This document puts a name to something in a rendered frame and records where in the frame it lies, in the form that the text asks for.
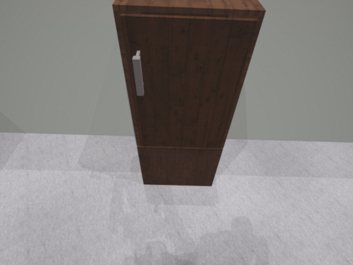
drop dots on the handle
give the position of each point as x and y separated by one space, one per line
137 68

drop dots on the cupboard door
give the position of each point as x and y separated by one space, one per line
191 69

